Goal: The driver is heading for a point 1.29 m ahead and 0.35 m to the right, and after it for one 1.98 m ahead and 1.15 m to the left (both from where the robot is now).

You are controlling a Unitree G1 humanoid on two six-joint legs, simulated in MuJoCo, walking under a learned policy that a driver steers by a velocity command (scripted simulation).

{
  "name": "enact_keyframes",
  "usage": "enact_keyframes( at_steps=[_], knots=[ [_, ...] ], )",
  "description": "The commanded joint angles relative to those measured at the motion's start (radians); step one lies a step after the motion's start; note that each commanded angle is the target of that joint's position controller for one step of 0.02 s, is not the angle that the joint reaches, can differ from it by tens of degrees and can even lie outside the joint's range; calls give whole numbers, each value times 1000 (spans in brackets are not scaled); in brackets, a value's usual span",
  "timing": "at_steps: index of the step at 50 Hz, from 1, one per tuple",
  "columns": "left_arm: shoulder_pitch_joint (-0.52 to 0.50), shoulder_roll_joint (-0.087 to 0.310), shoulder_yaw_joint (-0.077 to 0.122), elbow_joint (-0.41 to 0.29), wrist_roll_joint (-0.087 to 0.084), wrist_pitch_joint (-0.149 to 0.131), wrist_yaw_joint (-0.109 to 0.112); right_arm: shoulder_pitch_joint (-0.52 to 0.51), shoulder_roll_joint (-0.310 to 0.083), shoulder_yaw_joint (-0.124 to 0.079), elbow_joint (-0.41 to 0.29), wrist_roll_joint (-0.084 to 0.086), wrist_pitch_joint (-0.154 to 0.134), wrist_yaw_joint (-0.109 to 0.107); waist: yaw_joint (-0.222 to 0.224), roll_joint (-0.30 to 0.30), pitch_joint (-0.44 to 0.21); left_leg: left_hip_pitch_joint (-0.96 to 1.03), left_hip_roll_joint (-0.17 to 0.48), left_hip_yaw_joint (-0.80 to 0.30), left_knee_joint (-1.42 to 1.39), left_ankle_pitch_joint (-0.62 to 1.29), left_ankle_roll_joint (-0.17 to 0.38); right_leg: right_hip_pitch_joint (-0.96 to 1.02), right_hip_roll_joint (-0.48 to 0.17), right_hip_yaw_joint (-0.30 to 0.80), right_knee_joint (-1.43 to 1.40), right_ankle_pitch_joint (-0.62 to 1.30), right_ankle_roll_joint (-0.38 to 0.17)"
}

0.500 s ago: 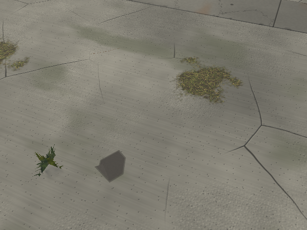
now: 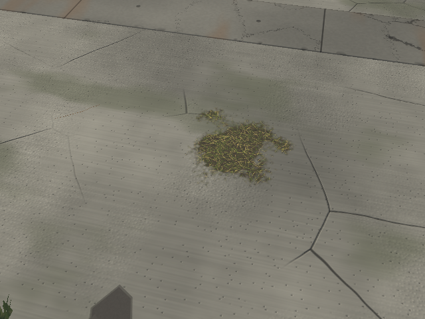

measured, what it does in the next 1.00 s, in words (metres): walks ahead, turning right: right foot, then left foot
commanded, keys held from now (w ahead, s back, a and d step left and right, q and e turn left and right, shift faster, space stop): w+e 0.60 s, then w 0.40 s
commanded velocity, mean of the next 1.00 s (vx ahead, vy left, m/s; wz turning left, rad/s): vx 0.50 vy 0.00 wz -0.43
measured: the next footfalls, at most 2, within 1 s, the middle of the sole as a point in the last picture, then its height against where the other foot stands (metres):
right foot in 0.34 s outside the picture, level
left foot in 0.84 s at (242, 272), level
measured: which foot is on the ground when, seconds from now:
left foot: down 0.00-0.32, up 0.34-0.82, down 0.84-1.00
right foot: up 0.00-0.32, down 0.34-0.86, up 0.88-1.00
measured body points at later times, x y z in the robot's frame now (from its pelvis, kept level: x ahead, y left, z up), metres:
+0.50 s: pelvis +0.27 -0.10 -0.01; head +0.30 -0.12 +0.44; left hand +0.44 +0.13 -0.12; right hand +0.32 -0.40 -0.13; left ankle +0.27 +0.08 -0.65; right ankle +0.29 -0.17 -0.74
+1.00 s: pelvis +0.56 -0.14 -0.01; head +0.59 -0.14 +0.44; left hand +0.76 +0.06 -0.13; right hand +0.55 -0.43 -0.11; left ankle +0.64 -0.08 -0.74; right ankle +0.44 -0.24 -0.65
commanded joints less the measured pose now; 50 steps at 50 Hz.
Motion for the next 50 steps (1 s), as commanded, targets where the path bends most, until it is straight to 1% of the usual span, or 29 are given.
enact_keyframes(
  at_steps=[1,6,11,12,14,15,16,17,18,19,20,21,22,23,25,27,32,34,37,39,41,42,43,44,45,46,47,48,50],
  knots=[
    [61,31,14,-42,9,10,0,-62,-105,-16,-51,-7,-18,-18,55,91,50,-80,307,-161,-210,107,140,-57,-47,57,-57,129,16],
    [-112,14,6,-106,13,-8,-32,5,-149,-20,-42,1,0,-43,-6,68,60,48,308,-57,-190,162,105,-101,-31,-23,-342,304,23],
    [-260,3,-5,-195,10,-8,-68,86,-180,-30,-23,19,34,-48,-59,70,103,224,359,-9,-117,202,87,-142,-14,-109,-491,192,-1],
    [-265,8,-3,-211,9,-7,-75,83,-188,-33,-25,22,41,-47,-52,79,101,247,368,3,-87,258,78,-126,-2,-129,-508,138,-13],
    [-219,40,12,-227,8,-4,-84,46,-213,-41,-43,26,53,-50,-4,121,52,255,369,43,38,585,53,9,60,-193,-528,37,-50],
    [-130,71,30,-215,6,-2,-85,24,-225,-45,-53,25,61,-53,52,141,-8,242,359,65,176,766,38,139,108,-224,-536,8,-74],
    [29,125,62,-177,4,-2,-81,0,-223,-43,-66,28,68,-56,140,127,-94,178,319,94,392,826,8,362,165,-237,-606,62,-111],
    [206,229,105,-138,5,4,-58,5,-202,-34,-94,17,62,-57,208,23,-192,-77,271,96,717,556,-43,683,63,-31,-652,61,-172],
    [186,338,118,-147,7,0,-50,99,-36,15,-149,-9,26,-37,77,-224,-282,-523,57,-10,1063,-379,-98,994,-196,558,-761,-75,-350],
    [230,260,96,-166,20,-12,-52,-8,-129,-1,-174,34,-25,-23,149,-129,-389,-633,43,-237,1168,-418,-74,1056,-250,758,-903,-95,-378],
    [194,196,79,-159,29,-21,-52,-101,-164,-13,-207,66,-45,-17,150,-94,-251,-726,93,-244,1150,-323,-44,989,-214,592,-895,14,-318],
    [115,157,67,-176,18,-24,-51,-114,-157,-10,-208,51,-52,-22,104,0,-178,-684,141,-243,1063,-231,-31,835,-167,443,-886,118,-276],
    [32,126,56,-201,19,-23,-52,-107,-160,-18,-198,30,-46,-29,57,43,-130,-602,174,-238,978,-183,-37,684,-126,340,-896,218,-245],
    [-10,99,45,-219,27,-24,-50,-81,-167,-27,-197,25,-29,-29,20,39,-111,-529,196,-246,928,-157,-43,590,-94,284,-922,271,-231],
    [-13,115,47,-226,23,-29,-44,-72,-144,-30,-213,11,0,-27,-5,42,-88,-481,193,-230,847,-131,-74,497,-71,242,-954,349,-240],
    [20,149,56,-221,18,-32,-30,-124,-124,-27,-240,-3,14,-33,-1,40,-56,-491,177,-211,733,-55,-107,444,-47,189,-971,393,-239],
    [95,155,57,-205,13,-21,-9,-306,-86,-9,-293,6,8,-25,72,-34,-20,-434,106,-185,334,242,-116,422,17,122,-956,254,-168],
    [134,152,54,-185,13,-24,-11,-352,-91,-8,-309,14,1,-16,100,-47,-12,-400,96,-183,278,296,-105,441,-8,147,-952,203,-159],
    [165,148,51,-162,12,-21,-8,-386,-123,-15,-332,15,-13,-3,108,-52,6,-437,98,-201,217,227,-66,563,-64,209,-889,211,-153],
    [157,161,55,-157,16,-12,-3,-365,-142,-22,-335,15,-21,3,90,-69,7,-418,91,-193,196,138,-37,626,-93,239,-849,280,-141],
    [123,156,51,-165,20,-3,-3,-229,-174,-41,-300,11,-27,-2,17,-73,-58,-229,53,-147,147,108,7,636,-46,208,-711,531,-111],
    [102,130,37,-182,29,-3,-7,-82,-210,-55,-272,0,-29,-6,-50,-45,-178,10,128,-213,186,156,59,551,8,165,-515,536,-81],
    [194,75,19,-191,29,-12,-9,81,-285,-76,-251,-11,-24,-10,-62,143,-340,402,332,-529,198,113,190,234,134,77,-163,248,-9],
    [270,57,7,-175,8,-24,-11,151,-261,-75,-208,11,-13,1,-54,373,-394,544,462,-894,47,-104,277,-15,214,71,77,-344,26],
    [194,141,23,-180,-8,-31,-13,104,-191,-55,-219,33,-9,1,-67,244,-248,449,443,-871,6,-280,234,-130,153,123,168,-317,16],
    [86,155,23,-207,-5,-33,-16,30,-157,-43,-238,29,1,-3,-58,140,-132,304,406,-724,-10,-267,192,-144,100,75,159,-228,12],
    [25,143,22,-224,14,-35,-17,-29,-142,-34,-244,18,7,-1,-28,78,-45,155,362,-621,-45,-165,176,-119,57,35,89,-156,13],
    [16,136,28,-227,28,-33,-15,-56,-121,-26,-248,9,5,0,0,83,-26,78,327,-558,-67,-75,163,-73,21,28,22,-107,13],
    [57,100,24,-217,25,-24,-16,-59,-117,-23,-239,7,1,3,29,126,-32,6,279,-466,-105,41,161,0,-1,3,-46,-72,22]
  ],
)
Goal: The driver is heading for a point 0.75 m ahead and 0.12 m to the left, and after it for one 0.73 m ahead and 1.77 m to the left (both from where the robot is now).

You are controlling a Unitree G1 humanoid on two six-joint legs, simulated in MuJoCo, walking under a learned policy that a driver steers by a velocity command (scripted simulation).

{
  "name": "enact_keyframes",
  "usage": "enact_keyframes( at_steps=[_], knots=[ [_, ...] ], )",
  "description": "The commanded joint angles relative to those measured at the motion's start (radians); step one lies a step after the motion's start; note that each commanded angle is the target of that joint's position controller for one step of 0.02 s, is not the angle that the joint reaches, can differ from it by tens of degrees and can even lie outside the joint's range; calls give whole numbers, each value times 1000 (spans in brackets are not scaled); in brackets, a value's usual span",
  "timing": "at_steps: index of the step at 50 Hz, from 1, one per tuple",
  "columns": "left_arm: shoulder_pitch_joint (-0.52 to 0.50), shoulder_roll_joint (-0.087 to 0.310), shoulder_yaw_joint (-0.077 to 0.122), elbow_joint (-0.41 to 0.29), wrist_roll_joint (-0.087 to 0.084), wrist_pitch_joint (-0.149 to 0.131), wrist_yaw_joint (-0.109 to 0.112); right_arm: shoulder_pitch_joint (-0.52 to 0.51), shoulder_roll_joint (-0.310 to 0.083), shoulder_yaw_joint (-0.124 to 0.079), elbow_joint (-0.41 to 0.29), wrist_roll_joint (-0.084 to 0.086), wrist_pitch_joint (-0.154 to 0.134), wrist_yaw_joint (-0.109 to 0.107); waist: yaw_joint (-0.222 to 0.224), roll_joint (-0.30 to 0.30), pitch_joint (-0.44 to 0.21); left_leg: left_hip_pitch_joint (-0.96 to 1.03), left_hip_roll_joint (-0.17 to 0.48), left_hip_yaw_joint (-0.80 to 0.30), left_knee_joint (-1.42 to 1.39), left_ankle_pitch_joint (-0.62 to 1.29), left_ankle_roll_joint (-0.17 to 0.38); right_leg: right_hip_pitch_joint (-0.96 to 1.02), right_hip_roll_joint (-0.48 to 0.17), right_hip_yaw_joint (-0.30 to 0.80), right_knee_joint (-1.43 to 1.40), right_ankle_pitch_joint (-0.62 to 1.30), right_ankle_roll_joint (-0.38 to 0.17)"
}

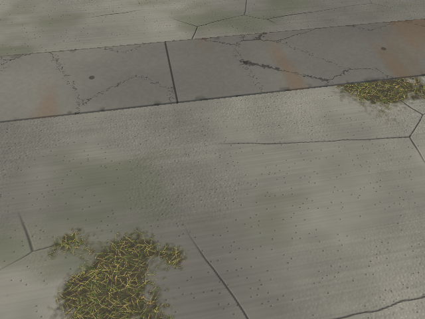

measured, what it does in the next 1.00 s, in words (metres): walks ahead: right foot, then left foot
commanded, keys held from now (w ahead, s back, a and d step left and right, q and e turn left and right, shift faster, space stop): w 0.46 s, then w+q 0.54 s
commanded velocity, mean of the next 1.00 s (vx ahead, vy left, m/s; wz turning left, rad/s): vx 0.50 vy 0.00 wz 0.17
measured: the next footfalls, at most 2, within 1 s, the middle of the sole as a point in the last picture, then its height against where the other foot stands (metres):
right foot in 0.38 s outside the picture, level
left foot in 0.94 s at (177, 273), level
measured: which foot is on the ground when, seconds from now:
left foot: down 0.00-0.40, up 0.42-0.92, down 0.94-1.00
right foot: up 0.00-0.36, down 0.38-0.94, up 0.96-1.00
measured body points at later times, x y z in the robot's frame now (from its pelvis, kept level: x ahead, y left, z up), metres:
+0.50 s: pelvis +0.27 -0.06 +0.00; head +0.30 -0.07 +0.45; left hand +0.43 +0.20 -0.09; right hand +0.31 -0.33 -0.14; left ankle +0.16 +0.09 -0.65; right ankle +0.33 -0.15 -0.74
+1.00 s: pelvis +0.53 +0.02 -0.02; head +0.57 +0.03 +0.43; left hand +0.51 +0.30 -0.15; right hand +0.77 -0.19 -0.11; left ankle +0.60 +0.11 -0.74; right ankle +0.37 -0.15 -0.66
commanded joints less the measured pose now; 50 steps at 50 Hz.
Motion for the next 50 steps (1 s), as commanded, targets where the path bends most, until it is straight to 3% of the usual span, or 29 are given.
enact_keyframes(
  at_steps=[1,4,9,13,16,17,18,19,20,21,22,23,24,25,27,31,36,41,42,44,45,46,47,48,49,50],
  knots=[
    [9,66,22,-75,5,-10,3,13,-102,-18,-41,1,-14,0,15,123,-28,146,267,-309,-256,115,182,-175,-97,18,-63,66,13],
    [-79,49,13,-109,12,-10,8,52,-144,-29,-18,9,-11,-11,-2,103,-14,161,266,-234,-282,248,188,-227,-111,-4,-216,178,40],
    [-234,21,1,-144,3,-21,-8,131,-158,-26,16,23,9,-20,-60,106,11,190,224,-132,-275,248,137,-169,-75,-44,-507,407,42],
    [-344,29,1,-186,-9,-30,-31,191,-168,-25,47,26,28,-22,-93,112,48,282,275,-159,-235,227,133,-176,-49,-56,-611,377,26],
    [-332,57,10,-198,-8,-39,-45,183,-191,-32,58,27,43,-29,-56,132,38,353,311,-172,-163,342,110,-116,-26,-64,-670,271,-14],
    [-269,78,20,-183,-4,-41,-44,162,-203,-35,55,28,47,-32,-13,139,1,352,298,-153,-91,486,96,-12,0,-86,-696,260,-33],
    [-136,116,42,-142,1,-41,-38,148,-194,-30,51,27,50,-33,55,124,-83,317,253,-112,57,612,74,183,23,-106,-722,285,-63],
    [52,179,63,-101,12,-38,-26,131,-162,-15,27,13,47,-35,132,76,-223,146,206,-72,306,487,39,487,-94,11,-673,341,-123],
    [153,282,87,-85,27,-31,-21,235,-49,21,1,6,25,-30,110,-171,-368,-278,44,-16,707,-11,-35,883,-351,444,-704,245,-278],
    [183,206,67,-73,13,-26,-23,230,-94,14,19,18,3,-21,126,-205,-426,-419,30,-148,847,-405,-31,906,-399,668,-826,146,-313],
    [109,159,48,-77,6,-24,-21,139,-167,-8,-8,42,-6,-15,115,-135,-253,-498,89,-145,895,-348,-22,772,-358,524,-847,120,-261],
    [34,132,38,-87,5,-21,-22,73,-163,-7,-22,41,-7,-16,87,-64,-155,-481,136,-114,855,-255,-21,619,-310,389,-870,172,-228],
    [-25,103,29,-90,10,-21,-27,49,-147,-9,-23,29,1,-18,55,-15,-86,-444,165,-104,794,-196,-29,485,-272,296,-911,229,-208],
    [-62,80,22,-91,17,-28,-30,66,-137,-14,-16,24,16,-20,20,-31,-57,-382,192,-112,748,-151,-35,392,-241,227,-952,262,-191],
    [-82,84,27,-73,19,-46,-34,108,-94,-10,1,28,46,-24,-12,-52,-39,-313,197,-113,722,-99,-50,293,-223,140,-1013,303,-193],
    [-43,112,38,-22,31,-58,-18,29,-87,-18,-28,26,60,-31,-2,-21,7,-408,181,-166,597,73,-70,306,-223,7,-1051,405,-181],
    [-17,137,41,13,22,-50,0,-112,-59,-9,-73,20,50,-6,50,-8,43,-392,158,-102,332,282,-56,368,-211,-124,-1063,412,-133],
    [49,163,52,63,5,-18,8,-236,-52,-2,-156,22,51,23,93,-2,84,-463,146,-44,216,165,-18,557,-272,-167,-992,486,-113],
    [47,170,55,66,1,-10,10,-243,-56,-4,-171,23,52,29,86,-10,81,-456,137,-25,205,113,-5,583,-281,-177,-960,550,-104],
    [19,198,62,59,-3,4,19,-201,-81,-17,-184,23,55,37,47,-45,31,-337,82,41,197,9,31,598,-279,-214,-841,862,-77],
    [8,210,65,55,-3,13,24,-124,-107,-33,-173,23,58,36,1,-62,-23,-221,39,73,195,-29,53,589,-267,-234,-722,1024,-62],
    [-7,210,63,50,-5,20,30,25,-153,-61,-139,25,59,30,-82,-44,-101,-9,-8,85,132,21,87,523,-229,-265,-524,1061,-33],
    [3,187,51,30,7,13,34,194,-239,-97,-103,25,66,9,-153,49,-201,310,84,-97,104,57,146,286,-185,-269,-228,801,11],
    [98,31,2,-21,40,-18,15,185,-345,-111,-107,30,62,0,-36,309,-280,649,341,-660,25,-45,330,-179,30,-192,125,-161,74],
    [15,104,9,-28,7,-62,-4,230,-272,-89,-128,23,53,1,-108,214,-410,727,398,-874,-104,-129,370,-298,45,33,242,-249,58],
    [-79,145,21,-59,-28,-81,-13,197,-219,-75,-123,16,46,0,-120,167,-273,647,364,-719,-115,-74,315,-379,-6,44,233,-161,36]
  ],
)
Keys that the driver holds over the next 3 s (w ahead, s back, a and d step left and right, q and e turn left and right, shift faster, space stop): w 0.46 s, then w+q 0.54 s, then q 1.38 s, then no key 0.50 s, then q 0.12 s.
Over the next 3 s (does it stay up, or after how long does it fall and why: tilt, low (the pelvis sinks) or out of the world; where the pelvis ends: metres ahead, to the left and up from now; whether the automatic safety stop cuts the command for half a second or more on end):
stays up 0.69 0.09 0.00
